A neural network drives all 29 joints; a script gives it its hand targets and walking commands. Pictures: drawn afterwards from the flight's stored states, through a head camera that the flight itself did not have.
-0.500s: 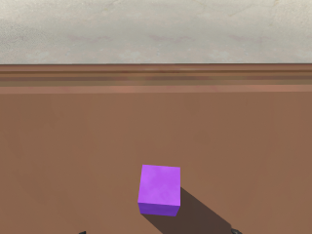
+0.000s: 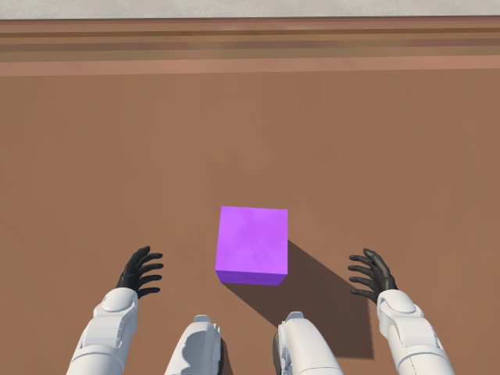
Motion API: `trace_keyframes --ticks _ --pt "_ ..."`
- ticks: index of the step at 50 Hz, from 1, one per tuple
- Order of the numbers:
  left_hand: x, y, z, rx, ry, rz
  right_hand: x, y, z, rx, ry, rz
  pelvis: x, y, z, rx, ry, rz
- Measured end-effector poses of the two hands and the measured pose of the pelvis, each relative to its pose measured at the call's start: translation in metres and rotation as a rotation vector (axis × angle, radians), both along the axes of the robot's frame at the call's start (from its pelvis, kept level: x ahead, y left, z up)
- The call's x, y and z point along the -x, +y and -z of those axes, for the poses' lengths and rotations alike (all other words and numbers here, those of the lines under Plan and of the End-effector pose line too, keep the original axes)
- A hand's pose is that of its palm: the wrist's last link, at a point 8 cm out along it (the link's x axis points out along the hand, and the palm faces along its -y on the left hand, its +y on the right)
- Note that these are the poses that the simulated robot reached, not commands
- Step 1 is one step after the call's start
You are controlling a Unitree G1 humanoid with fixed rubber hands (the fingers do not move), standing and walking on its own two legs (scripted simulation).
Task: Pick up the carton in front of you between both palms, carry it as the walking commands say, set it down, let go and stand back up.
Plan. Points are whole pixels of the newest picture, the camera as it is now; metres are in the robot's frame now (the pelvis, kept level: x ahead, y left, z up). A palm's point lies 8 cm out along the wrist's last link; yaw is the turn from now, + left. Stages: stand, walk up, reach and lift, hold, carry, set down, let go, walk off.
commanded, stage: reach and lift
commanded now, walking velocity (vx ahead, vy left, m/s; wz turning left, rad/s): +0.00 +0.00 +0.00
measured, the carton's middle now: (251, 248) +0.44 -0.02 -0.57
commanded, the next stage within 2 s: none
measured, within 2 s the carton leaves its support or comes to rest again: neither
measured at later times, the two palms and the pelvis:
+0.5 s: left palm (162, 192) +0.45 +0.18 -0.14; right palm (351, 203) +0.42 -0.21 -0.14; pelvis -0.05 +0.00 -0.05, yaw +0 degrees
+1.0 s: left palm (181, 224) +0.45 +0.18 -0.34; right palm (326, 230) +0.42 -0.21 -0.33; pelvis -0.04 +0.00 -0.18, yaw +0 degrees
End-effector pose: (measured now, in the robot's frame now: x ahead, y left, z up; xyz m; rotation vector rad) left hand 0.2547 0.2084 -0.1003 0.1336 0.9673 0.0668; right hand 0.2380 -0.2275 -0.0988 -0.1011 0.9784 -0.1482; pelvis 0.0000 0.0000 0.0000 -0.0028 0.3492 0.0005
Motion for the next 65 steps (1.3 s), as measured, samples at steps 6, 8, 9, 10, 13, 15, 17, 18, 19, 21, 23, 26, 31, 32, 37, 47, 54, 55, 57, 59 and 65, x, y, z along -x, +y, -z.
trace_keyframes --ticks 6,8,9,10,13,15,17,18,19,21,23,26,31,32,37,47,54,55,57,59,65 --pt "-0.052 -0.009 0.005 0.017 -0.059 0.007 -0.048 0.005 0.005 -0.015 -0.068 0.013 0.022 0.001 0.016 0.000 0.034 -0.001" --pt "-0.066 -0.013 0.007 0.021 -0.075 0.006 -0.062 0.008 0.007 -0.017 -0.087 0.020 0.028 0.001 0.020 0.001 0.050 -0.002" --pt "-0.073 -0.015 0.009 0.022 -0.084 0.005 -0.069 0.009 0.009 -0.018 -0.098 0.024 0.031 0.001 0.022 0.002 0.058 -0.003" --pt "-0.080 -0.016 0.011 0.023 -0.094 0.004 -0.076 0.010 0.011 -0.019 -0.109 0.029 0.034 0.001 0.024 0.002 0.068 -0.003" --pt "-0.103 -0.020 0.017 0.026 -0.130 0.002 -0.097 0.012 0.016 -0.020 -0.149 0.045 0.041 0.001 0.031 0.004 0.104 -0.004" --pt "-0.120 -0.022 0.020 0.027 -0.158 0.002 -0.112 0.013 0.020 -0.020 -0.179 0.056 0.045 0.002 0.035 0.004 0.133 -0.005" --pt "-0.137 -0.024 0.024 0.029 -0.187 0.001 -0.127 0.013 0.024 -0.020 -0.210 0.066 0.048 0.002 0.040 0.005 0.166 -0.005" --pt "-0.146 -0.025 0.025 0.030 -0.201 0.002 -0.135 0.013 0.025 -0.021 -0.225 0.070 0.049 0.002 0.042 0.005 0.183 -0.006" --pt "-0.154 -0.026 0.027 0.031 -0.216 0.002 -0.142 0.013 0.027 -0.022 -0.239 0.073 0.050 0.002 0.045 0.006 0.201 -0.006" --pt "-0.171 -0.028 0.030 0.034 -0.244 0.003 -0.157 0.013 0.031 -0.023 -0.268 0.079 0.050 0.002 0.049 0.006 0.238 -0.006" --pt "-0.187 -0.029 0.033 0.036 -0.271 0.004 -0.171 0.013 0.035 -0.023 -0.295 0.081 0.050 0.003 0.052 0.006 0.276 -0.006" --pt "-0.206 -0.030 0.039 0.037 -0.303 0.010 -0.189 0.013 0.040 -0.021 -0.329 0.078 0.047 0.003 0.055 0.006 0.330 -0.006" --pt "-0.220 -0.031 0.053 0.041 -0.322 0.019 -0.203 0.013 0.052 -0.020 -0.349 0.070 0.037 0.003 0.054 0.005 0.408 -0.005" --pt "-0.221 -0.031 0.057 0.042 -0.321 0.019 -0.203 0.013 0.056 -0.021 -0.348 0.070 0.035 0.003 0.054 0.006 0.423 -0.005" --pt "-0.221 -0.033 0.086 0.048 -0.306 0.013 -0.204 0.012 0.085 -0.022 -0.331 0.074 0.027 0.003 0.068 0.007 0.494 -0.002" --pt "-0.203 -0.034 0.203 0.042 -0.264 -0.007 -0.191 0.015 0.199 -0.018 -0.283 0.079 0.034 0.003 0.150 0.008 0.578 0.000" --pt "-0.195 -0.031 0.278 0.035 -0.284 -0.010 -0.183 0.013 0.275 -0.013 -0.295 0.088 0.057 0.003 0.221 0.006 0.521 0.000" --pt "-0.195 -0.032 0.286 0.035 -0.285 -0.012 -0.182 0.013 0.284 -0.014 -0.295 0.090 0.060 0.003 0.230 0.006 0.507 0.000" --pt "-0.195 -0.033 0.301 0.036 -0.286 -0.014 -0.183 0.014 0.300 -0.016 -0.297 0.092 0.067 0.003 0.246 0.006 0.476 0.000" --pt "-0.197 -0.035 0.315 0.037 -0.284 -0.018 -0.184 0.015 0.314 -0.019 -0.295 0.095 0.074 0.003 0.261 0.006 0.444 0.001" --pt "-0.200 -0.040 0.352 0.039 -0.255 -0.025 -0.187 0.021 0.352 -0.024 -0.263 0.094 0.086 0.003 0.294 0.007 0.367 0.001"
